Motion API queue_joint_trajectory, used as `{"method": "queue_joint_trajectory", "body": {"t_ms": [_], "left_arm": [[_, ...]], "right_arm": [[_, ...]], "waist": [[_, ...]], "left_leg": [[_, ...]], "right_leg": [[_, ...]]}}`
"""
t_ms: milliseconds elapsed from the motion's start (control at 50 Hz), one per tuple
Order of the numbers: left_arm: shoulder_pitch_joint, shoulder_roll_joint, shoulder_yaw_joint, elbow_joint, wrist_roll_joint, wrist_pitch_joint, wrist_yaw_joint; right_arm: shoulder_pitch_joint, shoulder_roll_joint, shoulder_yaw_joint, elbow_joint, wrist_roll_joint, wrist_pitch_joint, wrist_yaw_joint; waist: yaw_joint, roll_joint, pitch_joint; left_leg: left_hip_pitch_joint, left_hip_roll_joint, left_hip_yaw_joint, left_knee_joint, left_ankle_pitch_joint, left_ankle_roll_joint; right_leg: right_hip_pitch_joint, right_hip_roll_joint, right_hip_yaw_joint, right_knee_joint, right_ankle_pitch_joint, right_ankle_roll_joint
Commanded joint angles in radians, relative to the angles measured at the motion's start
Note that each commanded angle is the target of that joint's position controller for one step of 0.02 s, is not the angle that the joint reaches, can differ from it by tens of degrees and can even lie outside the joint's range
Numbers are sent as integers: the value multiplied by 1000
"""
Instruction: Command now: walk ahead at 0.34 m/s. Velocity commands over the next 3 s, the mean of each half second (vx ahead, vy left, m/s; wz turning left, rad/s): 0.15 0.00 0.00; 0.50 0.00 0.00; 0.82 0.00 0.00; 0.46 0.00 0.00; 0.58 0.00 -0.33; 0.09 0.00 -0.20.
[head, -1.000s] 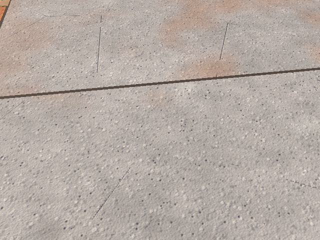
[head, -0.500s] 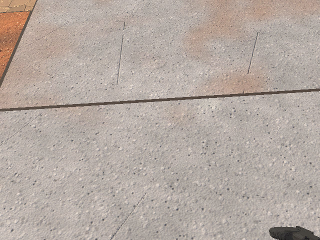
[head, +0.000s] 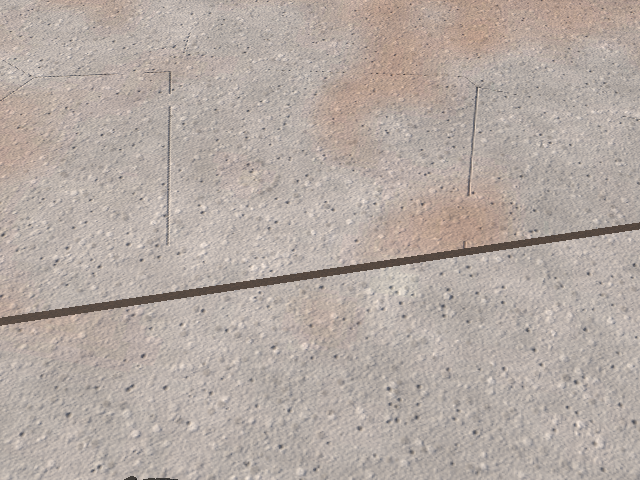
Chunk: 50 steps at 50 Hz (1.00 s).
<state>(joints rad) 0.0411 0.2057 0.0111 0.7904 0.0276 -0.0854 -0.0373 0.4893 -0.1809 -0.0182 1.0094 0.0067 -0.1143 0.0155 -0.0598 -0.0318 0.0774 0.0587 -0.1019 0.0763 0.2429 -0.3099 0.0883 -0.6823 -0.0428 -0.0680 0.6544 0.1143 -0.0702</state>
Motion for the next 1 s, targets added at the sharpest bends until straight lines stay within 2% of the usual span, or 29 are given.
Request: {"method": "queue_joint_trajectory", "body": {"t_ms": [20, 60, 80, 100, 120, 140, 180, 200, 220, 280, 400, 460, 480, 500, 520, 560, 580, 600, 620, 660, 700, 800, 820, 840, 860, 880, 920, 960, 1000], "left_arm": [[94, 62, 4, 9, 4, -5, 14], [301, 108, 24, 93, 14, -19, 28], [394, 125, 31, 131, 23, -34, 34], [465, 204, 49, 151, 39, -39, 39], [459, 199, 47, 148, 12, -30, 31], [392, 148, 41, 117, -29, -16, 25], [214, 60, 18, 102, -33, 0, 42], [220, 41, 10, 117, -32, 0, 50], [233, 38, 6, 138, -26, 4, 55], [217, 65, 7, 158, -3, 0, 47], [236, 112, 25, 189, -7, 46, 46], [238, 95, 23, 200, -20, 70, 56], [257, 80, 22, 208, -20, 75, 58], [294, 56, 20, 211, -32, 80, 57], [279, 39, 16, 218, -35, 83, 53], [300, 9, 7, 242, -19, 80, 46], [323, 32, 13, 251, -12, 76, 45], [314, 71, 25, 246, -3, 75, 38], [281, 65, 27, 232, 8, 77, 26], [205, 51, 30, 185, 9, 69, 10], [205, 51, 38, 185, 6, 49, 3], [283, 14, 45, 186, -17, 29, 12], [367, 13, 49, 218, -15, 25, 19], [507, 36, 58, 267, -7, 12, 29], [629, 131, 76, 283, 14, -2, 40], [567, 151, 74, 268, 12, 2, 39], [419, 129, 68, 216, 3, -9, 32], [399, 111, 62, 206, -8, -26, 36], [447, 84, 54, 230, -11, -37, 40]], "right_arm": [[-26, -158, -23, -38, 0, -10, -21], [-58, -180, -29, -34, -9, 8, -38], [-65, -187, -32, -34, -1, 16, -42], [17, -132, -23, -46, 8, 21, -45], [248, -19, -2, -1, 60, 37, -43], [215, -99, -17, 20, 26, 52, -48], [2, -108, -23, -24, -23, 62, -39], [-52, -111, -29, -40, -40, 76, -35], [-29, -85, -24, -24, -50, 96, -31], [-7, -23, -7, 3, -35, 135, -35], [-126, -57, -4, 10, -31, 153, -49], [-94, -36, 5, 39, -35, 138, -51], [-85, -46, 8, 40, -41, 128, -54], [-111, -91, 3, 31, -40, 117, -57], [-143, -66, 12, 35, -25, 106, -54], [-195, -58, 16, 33, -17, 85, -55], [-164, -109, -5, 37, -12, 84, -53], [-136, -150, -23, 35, -15, 90, -49], [-118, -174, -38, 35, -20, 95, -46], [-104, -152, -48, 36, -18, 95, -42], [-133, -146, -58, 21, -20, 77, -39], [-218, -170, -79, -5, -8, 52, -33], [-237, -166, -82, -13, -11, 55, -30], [-277, -131, -74, -36, -24, 51, -26], [-338, -20, -43, -99, -23, 39, -13], [-382, -24, -41, -144, -45, 31, 1], [-414, -89, -53, -151, -46, 22, 29], [-376, -100, -57, -131, -54, 29, 43], [-411, -83, -53, -142, -51, 50, 49]], "waist": [[75, 114, -37], [161, 118, -112], [204, 90, -137], [178, -51, -246], [83, -217, -484], [92, -17, -504], [58, 32, -213], [49, 32, -158], [28, 21, -146], [-7, -13, -155], [40, -79, -102], [28, -34, -48], [33, 4, -20], [75, 92, 9], [87, 149, 35], [120, 164, 12], [108, 196, -35], [90, 206, -16], [70, 234, 25], [62, 195, 85], [80, 117, 42], [135, 134, 21], [164, 78, 25], [211, -40, 3], [249, -322, -40], [193, -258, 25], [118, -31, 28], [85, -9, -18], [89, -25, 12]], "left_leg": [[-138, 223, -53, 51, 968, 9], [-73, 221, -57, 285, 1015, -13], [-96, 182, -38, 470, 869, -20], [-243, 100, 4, 798, 369, -30], [-446, -26, -71, 1162, -359, -64], [-465, 11, -189, 1165, -272, -62], [-519, 83, -155, 1042, -172, -69], [-476, 108, -160, 956, -141, -71], [-388, 109, -143, 901, -121, -75], [-277, 100, -103, 726, -114, -81], [-261, 101, -59, 474, -47, -65], [-172, 102, -57, 267, 9, -36], [-178, 150, -122, 163, 17, -21], [-268, 227, -242, 83, -92, 3], [-427, 260, -290, -1, -196, 8], [-523, 252, -279, -57, -204, -25], [-477, 229, -281, -63, -330, -15], [-450, 253, -326, -91, -491, 20], [-439, 326, -407, -144, -593, 69], [-359, 421, -486, -211, -525, 127], [-239, 389, -406, -177, -360, 112], [-394, 311, -222, -69, -340, 100], [-491, 282, -195, 26, -363, 100], [-638, 223, -130, 249, -294, 86], [-844, 97, 20, 652, -173, 34], [-1026, 94, -72, 813, -97, 50], [-1015, 193, -130, 886, 101, 35], [-928, 214, -105, 845, 154, -6], [-939, 212, -73, 834, 207, -32]], "right_leg": [[337, 90, -41, -95, 80, -29], [489, 115, -10, -146, 40, -54], [586, 68, 20, -248, 183, -65], [792, -150, 169, -99, 762, -124], [1052, -416, 512, -60, 1130, -333], [955, -375, 516, -136, 979, -345], [644, -278, 372, -287, 516, -279], [541, -240, 317, -326, 463, -236], [450, -210, 274, -356, 417, -207], [339, -156, 185, -387, 289, -172], [274, -137, 244, -477, -483, -127], [205, -125, 260, -470, -647, -66], [203, -106, 253, -445, -651, -27], [231, -36, 193, -403, -588, 11], [364, 16, 125, -333, -441, 24], [550, 16, 113, -273, -286, 28], [535, 57, 68, -198, -418, 18], [446, 97, 23, -112, -551, 7], [358, 105, -1, 9, -557, 2], [170, 32, 28, 150, -486, -4], [117, 6, 38, 144, -441, 5], [482, 49, -74, -176, -433, 1], [614, 79, -100, -229, -435, 1], [796, 25, 9, -275, -516, -13], [910, -250, 470, -481, -871, -75], [841, -357, 749, -581, -1046, -139], [747, -309, 603, -548, -885, -128], [715, -236, 451, -587, -733, -97], [701, -189, 354, -610, -604, -96]]}}
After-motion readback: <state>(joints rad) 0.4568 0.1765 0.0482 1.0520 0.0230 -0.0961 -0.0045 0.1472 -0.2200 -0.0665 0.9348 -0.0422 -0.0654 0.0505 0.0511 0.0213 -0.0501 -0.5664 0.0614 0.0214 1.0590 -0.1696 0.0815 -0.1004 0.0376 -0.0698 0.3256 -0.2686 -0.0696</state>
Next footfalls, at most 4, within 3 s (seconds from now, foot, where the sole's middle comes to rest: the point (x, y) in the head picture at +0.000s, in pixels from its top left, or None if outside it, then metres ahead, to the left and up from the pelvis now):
0.08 right None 0.28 -0.06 -0.77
0.48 left None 0.21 0.13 -0.77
0.84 right None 0.26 -0.09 -0.77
1.30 left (269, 362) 0.70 0.10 -0.77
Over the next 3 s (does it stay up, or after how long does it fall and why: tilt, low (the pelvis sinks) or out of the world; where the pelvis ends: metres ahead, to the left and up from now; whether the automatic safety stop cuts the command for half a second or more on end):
stays up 1.25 0.10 0.00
